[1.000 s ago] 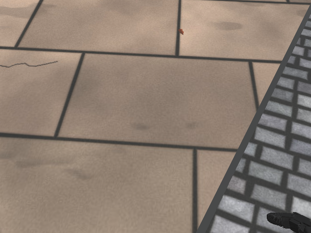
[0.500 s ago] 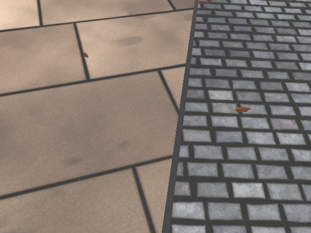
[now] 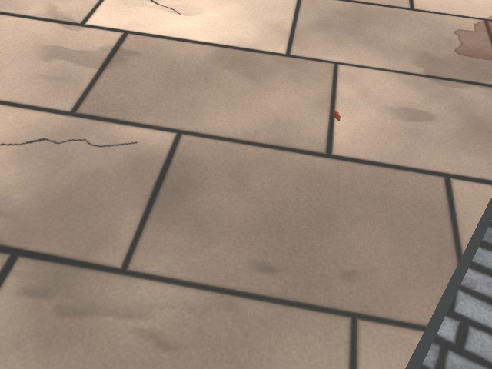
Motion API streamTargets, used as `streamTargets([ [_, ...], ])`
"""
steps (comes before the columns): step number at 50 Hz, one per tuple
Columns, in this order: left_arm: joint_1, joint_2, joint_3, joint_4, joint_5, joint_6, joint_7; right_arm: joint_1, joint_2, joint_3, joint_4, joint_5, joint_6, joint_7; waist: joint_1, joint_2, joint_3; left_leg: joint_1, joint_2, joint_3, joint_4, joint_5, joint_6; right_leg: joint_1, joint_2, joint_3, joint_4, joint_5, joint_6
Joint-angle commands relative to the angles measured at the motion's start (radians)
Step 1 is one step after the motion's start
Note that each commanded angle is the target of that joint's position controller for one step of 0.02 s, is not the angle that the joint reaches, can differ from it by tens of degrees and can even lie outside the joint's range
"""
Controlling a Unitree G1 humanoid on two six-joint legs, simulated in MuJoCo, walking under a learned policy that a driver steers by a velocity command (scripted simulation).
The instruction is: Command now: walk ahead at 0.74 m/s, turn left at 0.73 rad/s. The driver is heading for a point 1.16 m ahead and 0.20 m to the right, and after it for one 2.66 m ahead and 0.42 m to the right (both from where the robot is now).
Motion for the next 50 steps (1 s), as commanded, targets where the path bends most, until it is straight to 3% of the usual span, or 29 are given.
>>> streamTargets([
  [1, -0.101, 0.106, 0.01, -0.065, 0.005, -0.005, -0.009, 0.406, -0.13, -0.055, 0.09, -0.008, -0.026, -0.025, -0.281, 0.149, -0.072, 0.633, -0.158, 0.019, -0.112, -0.086, 0.074, -0.447, -0.035, -0.051, 0.514, 0.431, -0.155],
  [2, -0.163, -0.069, -0.038, -0.164, 0.009, -0.012, -0.023, 0.456, -0.274, -0.068, 0.08, 0.006, -0.04, -0.047, -0.258, 0.54, -0.074, 0.734, 0.163, -0.572, -0.422, -0.508, 0.142, -0.84, 0.105, 0.031, 0.866, -0.193, -0.104],
  [3, -0.294, 0.013, -0.027, -0.217, 0.021, -0.021, -0.026, 0.373, -0.272, -0.062, 0.02, 0.022, -0.045, -0.059, -0.278, 0.368, -0.059, 0.662, 0.231, -0.888, -0.608, -0.533, 0.195, -0.975, 0.148, 0.257, 0.973, -0.113, -0.107],
  [5, -0.236, 0.048, -0.029, -0.171, -0.003, -0.034, -0.036, 0.315, -0.2, -0.042, 0.04, -0.004, -0.048, -0.076, -0.181, 0.161, 0.02, 0.569, 0.24, -0.668, -0.511, -0.312, 0.172, -0.969, 0.045, 0.26, 0.942, 0.089, -0.135],
  [7, -0.092, 0.048, -0.033, -0.082, 0.002, -0.019, -0.047, 0.193, -0.124, -0.009, 0.024, 0.001, -0.072, -0.079, -0.075, 0.139, 0.046, 0.394, 0.143, -0.476, -0.549, -0.21, 0.105, -0.798, 0.002, 0.263, 0.842, 0.197, -0.129],
  [11, -0.147, 0.022, -0.038, -0.047, -0.042, 0.026, -0.065, 0.252, -0.096, 0.003, 0.08, 0.004, -0.121, -0.066, -0.085, 0.067, 0.174, 0.356, 0.093, -0.218, -0.645, 0.109, 0.025, -0.843, 0.08, 0.319, 0.763, 0.353, -0.139],
  [13, -0.205, 0.015, -0.04, -0.055, -0.053, 0.021, -0.066, 0.265, -0.09, 0.005, 0.106, 0.005, -0.13, -0.067, -0.087, 0.079, 0.201, 0.377, 0.067, -0.096, -0.678, 0.25, -0.007, -0.853, 0.136, 0.31, 0.646, 0.419, -0.148],
  [18, -0.284, -0.038, -0.075, -0.062, -0.034, 0.009, -0.087, 0.285, -0.046, 0.034, 0.165, 0.015, -0.159, -0.089, -0.074, 0.065, 0.185, 0.459, 0.056, 0.1, -0.7, 0.84, -0.061, -0.691, 0.173, 0.108, 0.37, 0.547, -0.216],
  [20, -0.247, -0.019, -0.076, -0.047, -0.039, 0.014, -0.082, 0.294, -0.088, 0.027, 0.183, 0.01, -0.161, -0.111, -0.047, 0.116, 0.112, 0.564, 0.072, 0.126, -0.598, 1.33, -0.085, -0.56, 0.245, 0.036, 0.322, 0.523, -0.245],
  [22, -0.075, 0.044, -0.059, -0.003, -0.041, 0.026, -0.069, 0.258, -0.153, 0.007, 0.183, -0.011, -0.131, -0.142, 0.059, 0.183, 0.003, 0.671, 0.11, 0.127, -0.331, 1.692, -0.106, -0.414, 0.308, 0.019, 0.316, 0.398, -0.276],
  [24, 0.33, 0.141, -0.009, 0.113, -0.04, 0.029, -0.049, 0.128, -0.203, -0.013, 0.146, -0.029, -0.095, -0.153, 0.265, 0.168, -0.117, 0.497, 0.114, 0.099, 0.262, 1.61, -0.091, -0.043, 0.293, 0.143, 0.251, 0.241, -0.36],
  [25, 0.377, 0.16, 0.01, 0.145, -0.052, 0.03, -0.03, 0.053, -0.127, 0.004, 0.138, -0.022, -0.1, -0.13, 0.274, 0.012, -0.06, 0.221, -0.049, 0.097, 0.697, 0.722, -0.065, 0.102, 0.233, 0.26, 0.203, 0.2, -0.408],
  [26, 0.212, 0.195, 0.011, 0.121, -0.032, 0.039, -0.024, 0.084, 0.058, 0.055, 0.051, -0.016, -0.123, -0.107, 0.066, -0.22, -0.012, -0.288, -0.207, -0.042, 1.031, -0.133, -0.105, 0.252, 0.066, 0.722, 0.196, 0.194, -0.557],
  [27, 0.139, 0.19, 0.015, 0.077, -0.038, 0.037, -0.022, 0.089, 0.016, 0.07, -0.014, -0.006, -0.15, -0.097, 0.047, -0.143, -0.092, -0.42, -0.174, -0.236, 1.015, -0.09, -0.091, 0.271, -0.047, 1.072, -0.064, -0.032, -0.635],
  [28, 0.124, 0.132, 0.01, 0.069, -0.034, 0.033, -0.013, 0.064, -0.047, 0.069, -0.012, -0.018, -0.172, -0.087, 0.025, 0.022, -0.019, -0.403, -0.103, -0.268, 0.882, 0.003, -0.062, 0.155, -0.064, 1.083, -0.189, -0.195, -0.583],
  [29, 0.093, 0.09, -0.001, 0.076, -0.028, 0.026, -0.011, 0.054, -0.068, 0.067, -0.003, -0.023, -0.176, -0.084, -0.029, 0.135, 0.066, -0.34, -0.061, -0.247, 0.762, 0.048, -0.056, -0.009, -0.038, 1.009, -0.224, -0.162, -0.533],
  [30, 0.069, 0.086, -0.006, 0.077, -0.028, 0.012, -0.007, 0.042, -0.063, 0.072, -0.004, -0.041, -0.16, -0.086, -0.068, 0.168, 0.119, -0.287, -0.033, -0.237, 0.694, 0.037, -0.07, -0.139, 0.008, 0.921, -0.227, -0.074, -0.501],
  [33, 0.028, 0.096, -0.012, 0.066, -0.037, -0.032, -0.008, 0.005, -0.038, 0.091, -0.025, -0.057, -0.096, -0.081, -0.111, 0.151, 0.191, -0.156, 0.031, -0.166, 0.444, 0.072, -0.122, -0.421, 0.133, 0.712, -0.279, 0.058, -0.465],
  [35, 0.038, 0.105, -0.004, 0.063, -0.04, -0.043, -0.009, -0.125, -0.028, 0.102, -0.08, -0.031, -0.096, -0.069, -0.066, 0.091, 0.216, -0.069, 0.042, -0.124, 0.208, 0.223, -0.143, -0.506, 0.177, 0.639, -0.297, 0.215, -0.44],
  [38, 0.092, 0.122, 0.011, 0.075, -0.058, -0.042, -0.018, -0.226, 0.01, 0.112, -0.109, 0.0, -0.1, -0.062, 0.024, 0.025, 0.156, 0.043, -0.014, -0.083, -0.054, 0.46, -0.13, -0.402, 0.205, 0.606, -0.256, 0.457, -0.368],
  [41, 0.102, 0.15, 0.025, 0.076, -0.054, -0.036, -0.011, -0.222, -0.027, 0.097, -0.111, 0.003, -0.11, -0.072, 0.037, -0.019, 0.092, 0.097, -0.057, -0.104, -0.204, 0.446, -0.109, -0.202, 0.17, 0.635, -0.143, 0.658, -0.323],
  [43, 0.074, 0.193, 0.035, 0.068, -0.041, -0.038, -0.007, -0.058, -0.108, 0.06, -0.063, 0.006, -0.119, -0.092, -0.048, -0.016, -0.039, 0.291, -0.109, -0.112, -0.227, 0.289, -0.089, -0.109, 0.169, 0.635, 0.097, 0.916, -0.277],
  [44, 0.011, 0.219, 0.04, 0.056, -0.036, -0.043, -0.012, 0.138, -0.151, 0.036, -0.019, 0.009, -0.124, -0.107, -0.175, -0.011, -0.139, 0.511, -0.081, -0.121, -0.219, 0.234, -0.076, -0.18, 0.195, 0.619, 0.323, 0.896, -0.256],
  [45, -0.037, 0.141, 0.02, 0.028, -0.033, -0.058, -0.012, 0.38, -0.223, 0.002, 0.026, -0.01, -0.128, -0.13, -0.279, 0.051, -0.267, 0.768, 0.078, -0.261, -0.182, -0.039, -0.049, -0.339, 0.238, 0.561, 0.635, 0.67, -0.248],
  [46, 0.056, -0.055, -0.029, -0.025, -0.079, -0.06, -0.008, 0.4, -0.295, -0.015, 0.035, -0.063, -0.128, -0.13, -0.181, 0.381, -0.389, 1.001, 0.408, -0.775, -0.346, -0.351, 0.025, -0.659, 0.339, 0.446, 0.949, -0.125, -0.222],
  [47, 0.032, 0.009, -0.042, -0.046, -0.069, -0.045, -0.005, 0.297, -0.271, -0.028, 0.03, -0.04, -0.114, -0.121, -0.146, 0.408, -0.359, 0.906, 0.414, -1.016, -0.492, -0.538, 0.063, -0.787, 0.264, 0.384, 1.048, -0.026, -0.236],
  [48, -0.069, 0.071, -0.029, -0.033, -0.042, -0.029, -0.007, 0.194, -0.162, -0.008, 0.016, -0.029, -0.109, -0.117, -0.15, 0.251, -0.179, 0.749, 0.344, -0.813, -0.491, -0.495, 0.045, -0.82, 0.198, 0.351, 1.027, 0.089, -0.234],
  [49, -0.113, 0.078, -0.025, -0.034, -0.027, -0.018, -0.021, 0.166, -0.102, 0.006, 0.032, -0.025, -0.106, -0.112, -0.139, 0.142, -0.086, 0.629, 0.297, -0.625, -0.469, -0.278, 0.032, -0.8, 0.158, 0.334, 0.973, 0.146, -0.227],
  [50, -0.152, 0.065, -0.025, -0.041, -0.017, -0.008, -0.039, 0.188, -0.08, 0.012, 0.06, -0.027, -0.105, -0.111, -0.134, 0.116, -0.034, 0.553, 0.252, -0.485, -0.475, -0.106, 0.013, -0.777, 0.131, 0.331, 0.944, 0.156, -0.22],
])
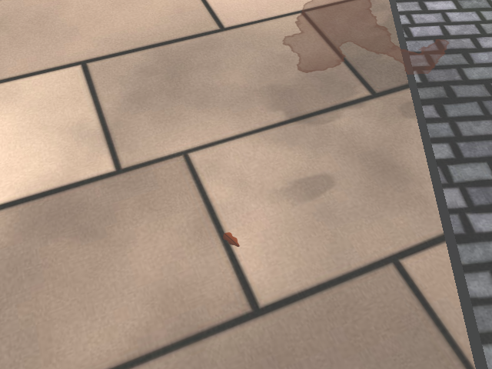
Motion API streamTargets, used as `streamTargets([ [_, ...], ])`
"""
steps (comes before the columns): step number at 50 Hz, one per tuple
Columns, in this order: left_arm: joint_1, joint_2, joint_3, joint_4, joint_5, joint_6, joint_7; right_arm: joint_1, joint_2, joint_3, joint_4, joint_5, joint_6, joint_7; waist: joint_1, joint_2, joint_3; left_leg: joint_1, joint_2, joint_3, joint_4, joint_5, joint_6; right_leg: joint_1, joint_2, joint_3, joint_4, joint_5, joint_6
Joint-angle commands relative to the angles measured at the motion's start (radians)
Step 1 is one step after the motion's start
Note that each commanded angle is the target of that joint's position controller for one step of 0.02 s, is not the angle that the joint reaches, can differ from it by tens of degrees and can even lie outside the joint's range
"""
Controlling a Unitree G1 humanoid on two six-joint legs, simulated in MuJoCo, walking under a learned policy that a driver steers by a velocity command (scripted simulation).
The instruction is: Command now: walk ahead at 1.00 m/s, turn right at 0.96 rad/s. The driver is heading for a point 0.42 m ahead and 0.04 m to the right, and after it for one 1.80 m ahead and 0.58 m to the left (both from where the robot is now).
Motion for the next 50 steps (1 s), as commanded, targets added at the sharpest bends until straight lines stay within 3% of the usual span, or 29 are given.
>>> streamTargets([
  [1, -0.143, 0.004, -0.016, -0.138, 0.032, 0.009, -0.036, 0.236, -0.082, -0.04, 0.044, 0.004, -0.006, -0.002, -0.12, 0.133, -0.075, 0.428, 0.257, -0.292, -0.314, -0.098, 0.117, -0.442, -0.143, -0.007, 0.069, 0.079, 0.015],
  [3, -0.17, -0.047, -0.035, -0.178, 0.029, 0.036, -0.054, 0.257, -0.048, -0.034, 0.091, 0.028, -0.026, 0.012, -0.083, 0.158, -0.038, 0.374, 0.259, -0.211, -0.358, -0.024, 0.112, -0.481, -0.176, -0.016, 0.068, 0.093, 0.021],
  [5, -0.24, -0.056, -0.047, -0.218, 0.03, 0.047, -0.062, 0.25, -0.032, -0.03, 0.113, 0.037, -0.042, 0.024, -0.066, 0.116, 0.011, 0.329, 0.228, -0.05, -0.388, 0.18, 0.089, -0.502, -0.176, -0.046, 0.033, 0.162, 0.022],
  [6, -0.256, -0.06, -0.054, -0.245, 0.028, 0.049, -0.068, 0.222, -0.06, -0.035, 0.111, 0.035, -0.05, 0.024, -0.04, 0.148, 0.015, 0.297, 0.23, -0.004, -0.415, 0.201, 0.089, -0.484, -0.178, -0.054, -0.02, 0.224, 0.023],
  [10, -0.396, -0.04, -0.067, -0.287, 0.026, 0.049, -0.09, 0.243, -0.101, -0.045, 0.149, 0.028, -0.061, 0.016, -0.043, 0.076, 0.117, 0.293, 0.173, 0.201, -0.491, 0.393, 0.069, -0.41, -0.151, -0.179, -0.328, 0.356, -0.008],
  [13, -0.391, -0.067, -0.081, -0.26, 0.044, 0.027, -0.091, 0.34, -0.143, -0.046, 0.184, 0.031, -0.05, -0.001, -0.039, 0.079, 0.099, 0.34, 0.168, 0.241, -0.369, 1.057, 0.06, -0.172, -0.018, -0.279, -0.517, 0.333, -0.049],
  [15, -0.116, -0.027, -0.062, -0.153, 0.059, 0.008, -0.066, 0.327, -0.209, -0.052, 0.193, 0.043, -0.031, -0.014, 0.094, 0.128, -0.047, 0.319, 0.198, 0.208, -0.044, 1.244, 0.082, 0.163, 0.054, -0.215, -0.606, 0.306, -0.073],
  [16, 0.065, 0.0, -0.047, -0.082, 0.062, -0.001, -0.046, 0.288, -0.208, -0.047, 0.187, 0.056, -0.025, -0.013, 0.182, 0.138, -0.114, 0.253, 0.186, 0.216, 0.193, 1.128, 0.094, 0.367, 0.01, -0.131, -0.737, 0.444, -0.1],
  [17, 0.083, 0.077, -0.019, -0.06, 0.054, 0.004, -0.022, 0.289, -0.155, -0.042, 0.171, 0.063, -0.021, -0.008, 0.154, -0.011, -0.225, 0.08, 0.022, 0.238, 0.6, 0.267, 0.069, 0.602, -0.147, 0.014, -0.729, 0.703, -0.093],
  [18, -0.012, 0.187, -0.014, -0.159, 0.005, 0.001, 0.013, 0.475, -0.094, -0.018, 0.144, 0.063, -0.054, 0.003, 0.016, -0.226, -0.476, -0.189, -0.039, -0.078, 0.961, -0.418, 0.055, 0.921, -0.494, 0.45, -0.569, 1.46, -0.202],
  [19, 0.051, 0.138, -0.004, -0.151, 0.026, 0.015, 0.011, 0.443, -0.191, -0.042, 0.171, 0.125, -0.065, 0.01, 0.116, -0.055, -0.698, -0.19, -0.083, -0.293, 1.071, -0.429, 0.036, 0.932, -0.573, 0.493, -0.666, 1.323, -0.367],
  [20, -0.007, 0.125, -0.002, -0.113, 0.024, -0.001, -0.007, 0.367, -0.17, -0.048, 0.14, 0.154, -0.053, 0.003, 0.053, 0.06, -0.494, -0.249, -0.036, -0.23, 0.987, -0.35, 0.018, 0.705, -0.519, 0.395, -0.785, 1.043, -0.348],
  [21, -0.105, 0.055, -0.013, -0.106, -0.014, -0.028, -0.012, 0.294, -0.142, -0.049, 0.126, 0.135, -0.035, -0.015, -0.007, 0.14, -0.312, -0.27, 0.05, -0.163, 0.85, -0.274, 0.004, 0.502, -0.458, 0.293, -0.853, 0.832, -0.275],
  [22, -0.189, -0.009, -0.033, -0.105, -0.024, -0.044, -0.011, 0.294, -0.108, -0.049, 0.148, 0.124, -0.006, -0.029, -0.06, 0.132, -0.187, -0.23, 0.077, -0.133, 0.81, -0.24, -0.014, 0.318, -0.419, 0.207, -0.908, 0.744, -0.24],
  [23, -0.22, -0.047, -0.041, -0.104, -0.01, -0.057, -0.016, 0.318, -0.11, -0.059, 0.175, 0.11, 0.02, -0.033, -0.085, 0.121, -0.117, -0.122, 0.093, -0.129, 0.779, -0.206, -0.021, 0.146, -0.389, 0.111, -0.955, 0.777, -0.203],
  [26, -0.269, -0.044, -0.033, -0.083, 0.017, -0.065, -0.01, 0.316, -0.037, -0.067, 0.148, 0.097, 0.052, -0.034, -0.126, 0.009, -0.054, -0.067, 0.091, -0.091, 0.675, -0.103, -0.036, -0.039, -0.33, -0.087, -1.027, 0.814, -0.147],
  [28, -0.285, -0.038, -0.03, -0.072, 0.022, -0.055, 0.018, 0.257, -0.025, -0.07, 0.104, 0.09, 0.05, -0.032, -0.129, -0.02, -0.053, -0.12, 0.089, -0.066, 0.565, 0.023, -0.036, -0.013, -0.301, -0.182, -1.029, 0.832, -0.12],
  [31, -0.294, -0.031, -0.027, -0.072, 0.01, -0.024, 0.054, 0.196, -0.007, -0.064, 0.076, 0.076, 0.045, -0.008, -0.098, -0.029, -0.083, -0.108, 0.071, -0.006, 0.331, 0.231, -0.017, 0.078, -0.262, -0.282, -0.993, 0.747, -0.093],
  [35, -0.256, 0.014, -0.01, -0.055, -0.013, 0.02, 0.062, 0.104, -0.031, -0.069, 0.006, 0.075, 0.06, 0.039, -0.055, -0.038, -0.081, -0.139, 0.053, 0.038, 0.162, 0.212, 0.028, 0.235, -0.34, -0.288, -0.914, 0.717, -0.076],
  [37, -0.267, 0.032, 0.001, -0.061, -0.031, 0.036, 0.063, 0.108, -0.066, -0.083, -0.023, 0.075, 0.07, 0.057, -0.07, -0.051, -0.074, -0.121, 0.028, 0.068, 0.129, 0.105, 0.066, 0.267, -0.371, -0.287, -0.833, 0.771, -0.049],
  [39, -0.29, 0.03, 0.007, -0.07, -0.049, 0.044, 0.066, 0.208, -0.1, -0.104, -0.017, 0.075, 0.069, 0.058, -0.13, -0.039, -0.104, 0.013, -0.039, 0.108, 0.026, 0.089, 0.125, 0.255, -0.352, -0.316, -0.639, 0.877, 0.006],
  [40, -0.269, 0.019, 0.006, -0.07, -0.047, 0.046, 0.061, 0.317, -0.148, -0.128, 0.006, 0.069, 0.061, 0.045, -0.182, 0.044, -0.139, 0.183, -0.067, 0.06, -0.078, 0.27, 0.178, 0.167, -0.294, -0.325, -0.43, 0.773, 0.061],
  [41, -0.241, -0.033, -0.007, -0.098, -0.004, 0.039, 0.048, 0.303, -0.27, -0.156, -0.011, 0.064, 0.059, 0.022, -0.124, 0.31, -0.131, 0.327, 0.108, -0.248, -0.079, 0.897, 0.264, -0.08, -0.149, -0.325, -0.149, 0.082, 0.141],
  [42, -0.2, -0.04, -0.016, -0.134, 0.015, 0.033, 0.034, 0.27, -0.294, -0.15, -0.062, 0.018, 0.045, 0.025, -0.067, 0.399, -0.316, 0.54, 0.283, -0.72, -0.157, 0.816, 0.496, -0.359, 0.051, -0.125, 0.142, -0.352, 0.186],
  [43, -0.222, 0.02, -0.006, -0.117, -0.004, 0.024, 0.022, 0.218, -0.255, -0.143, -0.1, 0.028, 0.037, 0.041, -0.108, 0.198, -0.392, 0.557, 0.287, -0.699, -0.209, 0.611, 0.466, -0.375, -0.002, 0.05, 0.177, -0.301, 0.16],
  [44, -0.276, 0.022, -0.002, -0.133, -0.019, 0.021, 0.02, 0.164, -0.224, -0.137, -0.111, 0.053, 0.034, 0.039, -0.092, 0.117, -0.304, 0.473, 0.243, -0.61, -0.225, 0.456, 0.41, -0.396, -0.025, 0.05, 0.133, -0.212, 0.142],
  [45, -0.296, 0.004, -0.002, -0.122, -0.006, 0.024, 0.029, 0.114, -0.187, -0.129, -0.116, 0.082, 0.043, 0.031, -0.062, 0.016, -0.209, 0.365, 0.19, -0.527, -0.238, 0.337, 0.348, -0.4, -0.06, 0.045, 0.046, -0.146, 0.142],
  [46, -0.311, 0.009, 0.001, -0.126, 0.001, 0.031, 0.039, 0.073, -0.164, -0.122, -0.13, 0.093, 0.055, 0.015, -0.044, 0.024, -0.167, 0.272, 0.158, -0.481, -0.246, 0.282, 0.317, -0.368, -0.077, 0.049, -0.046, -0.099, 0.143],
  [50, -0.305, -0.039, -0.006, -0.106, -0.013, 0.04, 0.041, 0.072, -0.168, -0.131, -0.163, 0.07, 0.085, -0.024, -0.042, 0.1, -0.186, 0.227, 0.068, -0.434, -0.239, 0.285, 0.262, -0.261, -0.025, 0.036, -0.304, -0.021, 0.179],
])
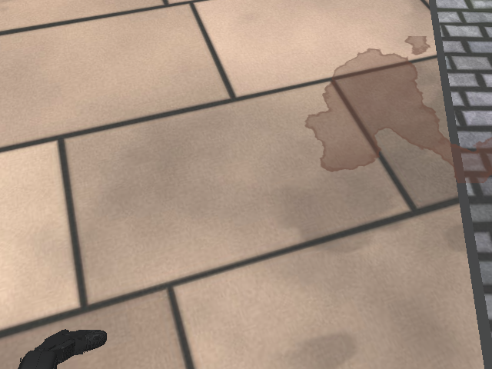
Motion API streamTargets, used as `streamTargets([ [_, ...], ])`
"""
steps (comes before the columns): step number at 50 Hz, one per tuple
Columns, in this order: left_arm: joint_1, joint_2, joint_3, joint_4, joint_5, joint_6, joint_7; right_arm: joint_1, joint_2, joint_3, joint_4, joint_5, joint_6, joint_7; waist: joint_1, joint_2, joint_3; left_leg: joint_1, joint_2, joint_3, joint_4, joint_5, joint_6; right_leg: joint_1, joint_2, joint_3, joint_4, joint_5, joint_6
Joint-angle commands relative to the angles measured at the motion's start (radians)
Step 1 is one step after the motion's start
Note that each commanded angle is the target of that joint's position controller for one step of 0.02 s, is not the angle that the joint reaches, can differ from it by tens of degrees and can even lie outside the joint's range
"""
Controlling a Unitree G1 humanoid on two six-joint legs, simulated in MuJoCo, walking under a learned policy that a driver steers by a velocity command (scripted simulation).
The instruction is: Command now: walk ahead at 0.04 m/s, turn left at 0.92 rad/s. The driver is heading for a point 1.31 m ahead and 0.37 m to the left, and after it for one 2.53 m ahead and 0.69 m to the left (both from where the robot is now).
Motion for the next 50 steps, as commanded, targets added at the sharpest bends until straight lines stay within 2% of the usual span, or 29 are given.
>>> streamTargets([
  [1, 0.038, 0.066, 0.022, -0.031, -0.007, -0.004, 0.009, -0.032, -0.163, -0.052, -0.107, -0.001, 0.002, -0.032, 0.044, 0.072, -0.23, 0.252, 0.215, -0.352, -0.137, 0.135, 0.125, -0.033, 0.029, 0.018, -0.158, 0.052, 0.028],
  [4, 0.035, 0.075, 0.027, -0.023, -0.01, -0.002, 0.011, -0.052, -0.167, -0.055, -0.123, 0.0, 0.019, -0.042, 0.031, 0.117, -0.223, 0.214, 0.192, -0.385, -0.138, -0.007, 0.101, 0.003, 0.041, 0.03, -0.249, 0.106, 0.038],
  [9, 0.035, 0.1, 0.041, -0.023, -0.012, -0.025, -0.001, -0.08, -0.166, -0.055, -0.146, -0.004, 0.037, -0.033, 0.008, 0.183, -0.194, 0.193, 0.169, -0.474, -0.118, -0.086, 0.084, 0.083, 0.048, 0.044, -0.397, 0.116, 0.021],
  [12, 0.106, 0.128, 0.058, -0.006, -0.015, -0.042, -0.014, -0.121, -0.167, -0.053, -0.164, 0.006, 0.042, -0.026, 0.037, 0.191, -0.191, 0.164, 0.138, -0.521, -0.069, -0.071, 0.059, 0.221, 0.037, 0.033, -0.594, 0.171, -0.007],
  [13, 0.148, 0.144, 0.068, 0.007, -0.012, -0.043, -0.014, -0.131, -0.155, -0.047, -0.169, 0.013, 0.044, -0.023, 0.055, 0.16, -0.191, 0.114, 0.098, -0.498, -0.021, -0.14, 0.03, 0.32, -0.004, 0.03, -0.707, 0.261, -0.024],
  [14, 0.155, 0.198, 0.081, -0.001, 0.0, -0.035, -0.009, -0.06, -0.1, -0.031, -0.159, 0.01, 0.046, -0.018, 0.019, 0.0, -0.231, 0.009, 0.013, -0.389, 0.154, -0.427, -0.015, 0.457, -0.195, 0.179, -0.752, 0.256, -0.096],
  [15, 0.131, 0.248, 0.085, -0.007, 0.033, -0.021, -0.004, -0.046, -0.098, -0.03, -0.187, 0.02, 0.039, -0.012, -0.021, -0.297, -0.191, -0.162, -0.114, -0.155, 0.409, -0.532, -0.068, 0.436, -0.367, 0.417, -0.819, 0.327, -0.244],
  [16, 0.088, 0.193, 0.077, -0.042, 0.046, -0.027, 0.0, -0.053, -0.193, -0.054, -0.177, 0.002, 0.024, -0.002, -0.013, -0.264, -0.151, -0.226, -0.009, -0.138, 0.598, -0.47, -0.108, 0.387, -0.42, 0.453, -0.825, 0.312, -0.296],
  [17, 0.039, 0.14, 0.062, -0.067, 0.033, -0.023, 0.012, -0.044, -0.223, -0.064, -0.147, 0.006, 0.024, 0.003, -0.017, -0.185, -0.131, -0.217, 0.026, -0.113, 0.667, -0.394, -0.121, 0.363, -0.363, 0.324, -0.801, 0.279, -0.264],
  [18, 0.017, 0.117, 0.054, -0.079, 0.018, -0.015, 0.024, -0.03, -0.205, -0.061, -0.122, 0.005, 0.033, 0.001, -0.015, -0.131, -0.113, -0.218, 0.041, -0.09, 0.72, -0.334, -0.134, 0.355, -0.296, 0.221, -0.783, 0.257, -0.225],
  [19, 0.022, 0.116, 0.05, -0.084, 0.007, -0.01, 0.036, -0.016, -0.179, -0.053, -0.116, 0.002, 0.04, 0.002, -0.005, -0.111, -0.103, -0.244, 0.053, -0.067, 0.787, -0.29, -0.146, 0.367, -0.273, 0.164, -0.777, 0.276, -0.214],
  [22, 0.097, 0.139, 0.049, -0.076, 0.018, 0.005, 0.049, -0.078, -0.122, -0.025, -0.147, 0.02, 0.04, 0.008, 0.048, -0.121, -0.085, -0.298, 0.114, 0.032, 0.744, -0.238, -0.171, 0.426, -0.258, 0.038, -0.791, 0.381, -0.234],
  [23, 0.127, 0.149, 0.052, -0.072, 0.022, 0.008, 0.049, -0.105, -0.114, -0.02, -0.158, 0.021, 0.04, 0.007, 0.07, -0.133, -0.095, -0.312, 0.135, 0.044, 0.705, -0.237, -0.182, 0.469, -0.272, 0.022, -0.791, 0.404, -0.246],
  [25, 0.175, 0.17, 0.058, -0.061, 0.023, 0.013, 0.039, -0.138, -0.093, -0.009, -0.173, 0.011, 0.036, 0.006, 0.099, -0.137, -0.126, -0.277, 0.154, 0.044, 0.618, -0.275, -0.193, 0.51, -0.297, 0.013, -0.782, 0.458, -0.273],
  [28, 0.152, 0.203, 0.068, -0.065, 0.012, 0.017, 0.017, -0.126, -0.066, 0.007, -0.165, -0.002, 0.031, 0.008, 0.085, -0.154, -0.162, -0.124, 0.151, 0.074, 0.455, -0.32, -0.177, 0.469, -0.308, -0.05, -0.762, 0.536, -0.276],
  [31, 0.148, 0.212, 0.07, -0.056, -0.008, 0.014, -0.002, -0.101, -0.078, 0.004, -0.141, 0.0, 0.035, 0.009, 0.073, -0.185, -0.172, -0.003, 0.122, 0.108, 0.292, -0.303, -0.152, 0.443, -0.323, -0.071, -0.733, 0.572, -0.268],
  [33, 0.147, 0.201, 0.061, -0.041, -0.028, 0.011, -0.006, -0.056, -0.061, 0.006, -0.114, -0.004, 0.037, 0.013, 0.041, -0.182, -0.174, 0.119, 0.103, 0.106, 0.067, -0.208, -0.107, 0.42, -0.315, -0.071, -0.673, 0.581, -0.239],
  [34, 0.154, 0.164, 0.045, -0.025, -0.039, 0.01, -0.009, -0.009, -0.049, 0.007, -0.085, -0.008, 0.035, 0.014, 0.016, -0.16, -0.176, 0.249, 0.085, 0.112, -0.113, -0.089, -0.075, 0.361, -0.29, -0.087, -0.63, 0.554, -0.201],
  [35, 0.211, 0.091, 0.016, -0.001, -0.026, -0.002, -0.022, 0.009, -0.059, 0.011, -0.074, -0.014, 0.033, 0.009, 0.025, -0.083, -0.206, 0.432, 0.145, 0.03, -0.171, 0.051, -0.054, 0.249, -0.243, -0.118, -0.583, 0.411, -0.119],
  [36, 0.235, -0.001, -0.023, -0.022, 0.038, -0.017, -0.045, 0.027, -0.121, 0.009, -0.083, -0.028, 0.034, -0.007, 0.061, 0.198, -0.266, 0.612, 0.398, -0.229, -0.098, 0.493, 0.01, 0.061, -0.153, -0.188, -0.396, -0.053, -0.02],
  [37, 0.214, 0.048, -0.004, -0.021, 0.008, -0.012, -0.037, -0.035, -0.1, 0.017, -0.08, -0.068, 0.019, -0.001, 0.04, 0.254, -0.255, 0.389, 0.49, -0.227, -0.114, 0.377, 0.16, 0.063, -0.136, -0.133, -0.327, -0.213, 0.017],
  [38, 0.178, 0.141, 0.02, -0.017, -0.019, -0.002, -0.027, -0.086, -0.083, 0.017, -0.092, -0.073, 0.001, 0.007, 0.019, 0.19, -0.185, 0.314, 0.43, -0.165, -0.144, 0.265, 0.168, 0.086, -0.129, -0.109, -0.229, -0.186, 0.031],
  [39, 0.175, 0.177, 0.041, -0.018, -0.033, 0.009, -0.019, -0.109, -0.119, 0.001, -0.074, -0.064, -0.009, 0.002, 0.022, 0.212, -0.133, 0.299, 0.397, -0.117, -0.15, 0.223, 0.149, 0.018, -0.1, -0.123, -0.116, -0.152, 0.038],
  [40, 0.201, 0.195, 0.056, 0.005, -0.035, 0.023, -0.006, -0.114, -0.143, -0.008, -0.069, -0.052, -0.013, -0.005, 0.018, 0.203, -0.116, 0.292, 0.39, -0.086, -0.156, 0.207, 0.136, -0.022, -0.094, -0.107, -0.014, -0.136, 0.043],
  [41, 0.229, 0.195, 0.064, 0.008, -0.03, 0.036, 0.003, -0.137, -0.13, -0.005, -0.062, -0.041, -0.016, -0.012, 0.031, 0.195, -0.094, 0.261, 0.396, -0.056, -0.158, 0.256, 0.132, -0.036, -0.09, -0.085, 0.061, -0.106, 0.052],
  [44, 0.251, 0.146, 0.063, -0.006, -0.036, 0.056, 0.015, -0.169, -0.055, 0.014, -0.057, -0.042, -0.015, -0.033, 0.047, 0.153, -0.09, 0.283, 0.397, 0.029, -0.173, 0.23, 0.126, -0.091, -0.097, -0.094, 0.136, -0.012, 0.075],
  [46, 0.197, 0.129, 0.055, -0.052, -0.032, 0.05, -0.002, -0.083, -0.066, 0.003, -0.03, -0.025, -0.023, -0.04, -0.006, 0.149, -0.119, 0.383, 0.434, -0.03, -0.27, -0.253, 0.119, -0.175, -0.142, -0.11, 0.064, 0.072, 0.069],
  [47, 0.172, 0.125, 0.053, -0.074, -0.031, 0.044, -0.012, -0.063, -0.079, -0.003, -0.017, -0.019, -0.03, -0.041, -0.018, 0.149, -0.114, 0.417, 0.454, -0.065, -0.306, -0.388, 0.112, -0.21, -0.15, -0.111, 0.032, 0.086, 0.059],
  [50, 0.147, 0.104, 0.049, -0.111, -0.032, 0.023, -0.038, -0.037, -0.109, -0.021, 0.013, -0.017, -0.062, -0.036, -0.02, 0.112, -0.081, 0.48, 0.489, -0.06, -0.362, -0.474, 0.096, -0.267, -0.171, -0.106, -0.053, 0.101, 0.016],
])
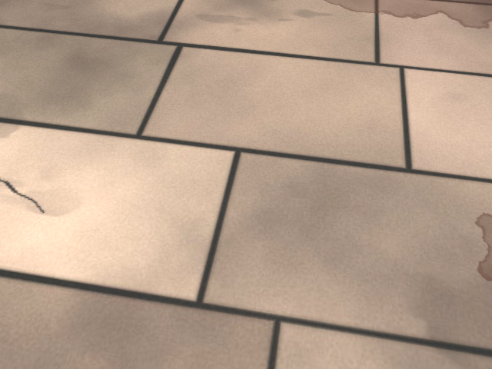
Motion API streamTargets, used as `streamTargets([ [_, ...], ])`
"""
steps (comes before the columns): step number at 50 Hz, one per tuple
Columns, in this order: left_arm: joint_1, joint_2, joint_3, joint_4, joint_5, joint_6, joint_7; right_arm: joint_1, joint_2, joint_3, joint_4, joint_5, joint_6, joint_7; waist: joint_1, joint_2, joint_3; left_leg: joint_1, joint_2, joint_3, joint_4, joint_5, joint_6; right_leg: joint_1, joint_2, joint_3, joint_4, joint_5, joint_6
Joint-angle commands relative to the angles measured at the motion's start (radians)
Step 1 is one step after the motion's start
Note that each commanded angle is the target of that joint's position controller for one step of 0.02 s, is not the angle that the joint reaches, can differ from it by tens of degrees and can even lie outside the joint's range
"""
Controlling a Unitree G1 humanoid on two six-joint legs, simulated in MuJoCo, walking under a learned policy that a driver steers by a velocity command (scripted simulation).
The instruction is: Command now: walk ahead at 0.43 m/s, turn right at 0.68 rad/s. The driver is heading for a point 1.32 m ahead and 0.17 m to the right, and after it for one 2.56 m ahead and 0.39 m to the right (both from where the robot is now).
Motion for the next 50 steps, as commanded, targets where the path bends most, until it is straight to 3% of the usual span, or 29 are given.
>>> streamTargets([
  [1, -0.159, 0.055, 0.007, -0.151, -0.002, -0.042, -0.023, 0.064, -0.195, -0.074, -0.017, 0.007, -0.04, -0.001, -0.082, 0.115, 0.007, 0.234, 0.347, -0.285, -0.28, -0.31, 0.16, -0.272, -0.066, 0.05, -0.073, 0.031, -0.04],
  [5, -0.173, 0.03, -0.004, -0.175, -0.012, -0.05, -0.038, 0.072, -0.215, -0.093, 0.012, 0.014, -0.062, 0.02, -0.067, 0.094, 0.059, 0.231, 0.359, -0.181, -0.31, -0.265, 0.151, -0.279, -0.097, 0.044, -0.122, 0.045, -0.078],
  [6, -0.198, 0.05, -0.001, -0.181, 0.092, -0.017, -0.081, 0.114, -0.202, -0.077, 0.028, -0.053, -0.057, 0.039, -0.073, 0.067, 0.045, 0.192, 0.336, -0.095, -0.297, -0.304, 0.111, -0.2, -0.056, -0.023, -0.181, 0.051, -0.093],
  [9, -0.259, 0.053, -0.004, -0.211, 0.059, -0.005, -0.12, 0.105, -0.232, -0.082, 0.039, -0.047, -0.05, 0.047, -0.075, 0.145, 0.081, 0.114, 0.315, -0.009, -0.287, -0.346, 0.068, -0.095, -0.043, -0.086, -0.249, 0.028, -0.14],
  [12, -0.202, 0.076, -0.004, -0.194, 0.054, -0.009, -0.105, 0.09, -0.26, -0.085, 0.048, -0.039, -0.03, 0.058, -0.026, 0.129, 0.08, 0.095, 0.316, 0.065, -0.181, -0.203, 0.056, 0.064, 0.014, -0.157, -0.318, -0.043, -0.199],
  [13, -0.066, 0.082, 0.004, -0.149, 0.051, -0.016, -0.087, 0.063, -0.272, -0.086, 0.048, -0.027, -0.023, 0.061, 0.057, 0.093, 0.035, 0.04, 0.288, 0.126, 0.007, 0.071, 0.048, 0.244, 0.08, -0.203, -0.362, -0.035, -0.22],
  [14, 0.179, 0.125, 0.031, -0.056, 0.05, -0.028, -0.06, 0.065, -0.253, -0.077, 0.049, -0.024, -0.017, 0.066, 0.173, -0.031, -0.088, -0.064, 0.223, 0.191, 0.398, 0.38, 0.033, 0.531, 0.163, -0.18, -0.388, -0.076, -0.25],
  [15, 0.321, 0.214, 0.044, -0.007, 0.052, -0.039, -0.039, 0.019, -0.12, -0.033, 0.014, -0.046, -0.021, 0.073, 0.211, -0.299, -0.062, -0.396, 0.128, 0.154, 0.799, -0.135, -0.004, 0.677, -0.013, 0.144, -0.562, -0.286, -0.269],
  [16, 0.217, 0.32, 0.049, -0.081, 0.04, -0.045, -0.028, -0.063, -0.089, -0.019, -0.109, -0.049, -0.041, 0.077, 0.148, -0.448, -0.099, -0.758, -0.047, -0.086, 1.01, -0.341, -0.053, 0.752, -0.169, 0.745, -0.862, -0.541, -0.365],
  [17, 0.173, 0.274, 0.042, -0.1, 0.047, -0.046, -0.022, -0.136, -0.17, -0.027, -0.118, -0.058, -0.051, 0.076, 0.157, -0.221, -0.053, -0.848, 0.015, -0.179, 1.058, -0.225, -0.042, 0.753, -0.237, 0.741, -0.934, -0.443, -0.363],
  [18, 0.168, 0.239, 0.03, -0.089, 0.06, -0.055, -0.01, -0.069, -0.177, -0.024, -0.082, -0.047, -0.06, 0.076, 0.107, -0.141, -0.041, -0.825, 0.052, -0.169, 1.036, -0.117, -0.022, 0.716, -0.254, 0.65, -0.871, -0.323, -0.352],
  [19, 0.13, 0.19, 0.015, -0.09, 0.072, -0.068, -0.008, 0.013, -0.181, -0.02, -0.022, -0.041, -0.064, 0.071, 0.05, -0.058, -0.022, -0.731, 0.103, -0.173, 0.958, -0.031, -0.008, 0.611, -0.208, 0.518, -0.846, -0.24, -0.308],
  [20, 0.067, 0.148, -0.001, -0.097, 0.068, -0.086, -0.006, 0.073, -0.174, -0.017, 0.017, -0.04, -0.055, 0.078, 0.0, -0.045, -0.005, -0.644, 0.126, -0.182, 0.909, 0.035, -0.006, 0.517, -0.154, 0.431, -0.859, -0.206, -0.272],
  [22, 0.04, 0.105, -0.023, -0.085, 0.059, -0.123, -0.011, 0.12, -0.166, -0.013, 0.067, -0.026, -0.017, 0.096, -0.037, -0.051, 0.032, -0.564, 0.128, -0.187, 0.878, 0.118, -0.01, 0.425, -0.11, 0.306, -0.916, -0.063, -0.214],
  [25, 0.138, 0.101, -0.022, -0.032, 0.06, -0.152, -0.024, 0.031, -0.134, -0.008, 0.08, 0.014, 0.003, 0.108, 0.003, -0.002, 0.139, -0.646, 0.038, -0.236, 0.781, 0.199, 0.015, 0.448, -0.07, 0.092, -0.959, 0.276, -0.126],
  [26, 0.152, 0.101, -0.023, -0.022, 0.059, -0.156, -0.024, -0.005, -0.121, -0.004, 0.075, 0.018, 0.0, 0.109, 0.009, -0.018, 0.144, -0.65, 0.004, -0.231, 0.72, 0.231, 0.024, 0.457, -0.056, 0.03, -0.972, 0.357, -0.105],
  [30, 0.171, 0.037, -0.057, 0.018, 0.051, -0.173, -0.007, -0.101, -0.093, 0.016, 0.065, 0.005, -0.017, 0.122, 0.002, -0.025, 0.143, -0.592, -0.054, -0.07, 0.487, 0.347, 0.069, 0.529, -0.029, -0.142, -1.006, 0.769, -0.062],
  [33, 0.155, 0.079, -0.057, 0.039, 0.05, -0.183, 0.022, -0.061, -0.094, 0.031, 0.079, 0.003, -0.014, 0.122, -0.049, -0.075, 0.069, -0.379, -0.126, 0.045, 0.341, 0.368, 0.109, 0.608, -0.055, -0.201, -0.934, 1.353, -0.035],
  [35, 0.112, 0.145, -0.037, 0.039, 0.064, -0.162, 0.056, 0.1, -0.157, 0.014, 0.124, 0.005, 0.001, 0.108, -0.151, -0.136, -0.03, -0.223, -0.181, 0.058, 0.331, 0.286, 0.136, 0.71, -0.098, -0.203, -0.719, 1.672, -0.023],
  [37, -0.033, 0.194, -0.016, -0.002, 0.086, -0.126, 0.071, 0.503, -0.257, -0.035, 0.241, 0.003, 0.009, 0.092, -0.36, -0.128, -0.148, 0.126, -0.169, -0.045, 0.282, 0.173, 0.218, 0.579, -0.11, -0.175, -0.176, 1.661, -0.034],
  [38, -0.13, 0.176, -0.013, -0.012, 0.071, -0.117, 0.056, 0.64, -0.279, -0.059, 0.286, 0.017, 0.006, 0.076, -0.439, 0.005, -0.125, 0.291, -0.1, -0.161, 0.145, 0.193, 0.298, 0.363, 0.037, -0.19, 0.339, 0.949, -0.055],
  [39, -0.204, -0.038, -0.074, -0.074, 0.097, -0.144, 0.025, 0.527, -0.251, -0.049, 0.311, 0.017, 0.015, 0.066, -0.276, 0.243, 0.02, 0.343, -0.055, -0.338, 0.304, 0.265, 0.32, -0.1, 0.208, -0.078, 0.67, -0.137, -0.072],
  [40, -0.06, -0.081, -0.099, -0.171, 0.056, -0.162, 0.009, 0.351, -0.279, -0.048, 0.24, -0.003, 0.01, 0.059, -0.099, 0.27, -0.113, 0.439, 0.104, -0.83, 0.108, 0.058, 0.5, -0.341, 0.196, 0.141, 0.755, -0.167, -0.052],
  [41, -0.059, 0.0, -0.105, -0.175, 0.083, -0.191, -0.003, 0.304, -0.239, -0.051, 0.197, -0.008, 0.008, 0.051, -0.101, 0.099, -0.103, 0.361, 0.182, -1.023, -0.144, -0.31, 0.486, -0.354, 0.133, 0.21, 0.622, -0.087, -0.084],
  [42, -0.088, 0.061, -0.093, -0.155, 0.092, -0.197, -0.01, 0.26, -0.186, -0.042, 0.197, -0.016, 0.004, 0.05, -0.057, -0.09, 0.01, 0.176, 0.156, -0.969, -0.224, -0.419, 0.419, -0.3, 0.084, 0.193, 0.506, -0.014, -0.097],
  [44, -0.101, 0.061, -0.103, -0.158, 0.121, -0.162, -0.005, 0.224, -0.191, -0.035, 0.191, -0.013, -0.031, 0.044, 0.014, -0.131, 0.117, -0.068, 0.087, -0.847, -0.239, -0.272, 0.378, -0.211, 0.021, 0.178, 0.333, -0.011, -0.06],
  [46, -0.148, 0.043, -0.115, -0.178, 0.122, -0.124, -0.008, 0.205, -0.199, -0.032, 0.187, -0.003, -0.062, 0.047, 0.032, -0.133, 0.164, -0.275, -0.001, -0.687, -0.281, -0.181, 0.346, -0.098, -0.028, 0.114, 0.129, 0.042, -0.022],
  [48, -0.277, 0.034, -0.126, -0.233, 0.095, -0.124, -0.018, 0.228, -0.213, -0.044, 0.185, 0.0, -0.077, 0.049, -0.022, -0.069, 0.179, -0.352, -0.047, -0.595, -0.291, 0.015, 0.323, 0.003, -0.046, 0.073, -0.12, 0.189, 0.0],
  [50, -0.366, -0.008, -0.14, -0.262, 0.068, -0.124, -0.024, 0.258, -0.221, -0.055, 0.189, 0.015, -0.077, 0.057, -0.089, -0.014, 0.143, -0.3, -0.089, -0.542, -0.263, 0.139, 0.264, 0.091, -0.016, 0.041, -0.331, 0.362, -0.008],
])
Next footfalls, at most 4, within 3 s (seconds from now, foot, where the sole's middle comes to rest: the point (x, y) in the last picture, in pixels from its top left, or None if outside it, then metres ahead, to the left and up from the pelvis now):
0.28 right None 0.16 -0.20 -0.78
0.76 left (364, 336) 0.59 -0.28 -0.78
1.16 right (412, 220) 1.00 -0.49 -0.78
1.60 left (303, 153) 1.30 -0.14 -0.78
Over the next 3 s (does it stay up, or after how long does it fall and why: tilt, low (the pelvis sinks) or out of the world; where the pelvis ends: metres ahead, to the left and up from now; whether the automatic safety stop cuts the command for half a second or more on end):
stays up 1.50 -0.06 -0.02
